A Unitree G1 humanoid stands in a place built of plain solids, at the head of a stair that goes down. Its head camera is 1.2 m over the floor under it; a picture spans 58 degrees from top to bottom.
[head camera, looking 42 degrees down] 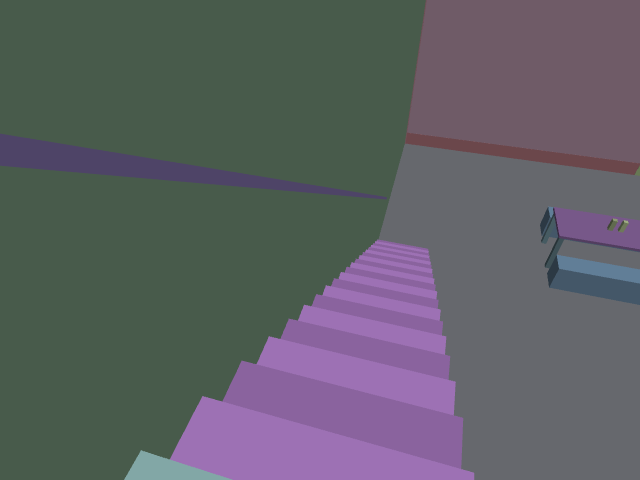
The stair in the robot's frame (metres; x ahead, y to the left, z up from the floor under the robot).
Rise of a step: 0.20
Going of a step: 0.28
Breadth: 0.91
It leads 16 degrees to the right of straight ahead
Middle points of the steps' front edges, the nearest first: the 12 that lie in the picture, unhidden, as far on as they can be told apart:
0.63 -0.03 -0.20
0.90 -0.11 -0.40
1.16 -0.18 -0.60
1.43 -0.26 -0.80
1.70 -0.34 -1.00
1.96 -0.41 -1.21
2.23 -0.49 -1.41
2.49 -0.56 -1.61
2.76 -0.64 -1.81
3.03 -0.71 -2.01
3.29 -0.79 -2.21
3.56 -0.87 -2.41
